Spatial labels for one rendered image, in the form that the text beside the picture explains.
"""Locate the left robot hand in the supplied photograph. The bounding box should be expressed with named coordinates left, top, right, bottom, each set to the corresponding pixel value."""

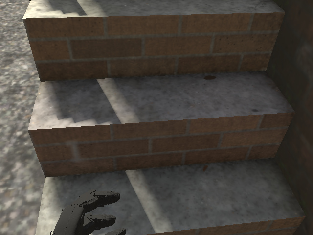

left=50, top=189, right=126, bottom=235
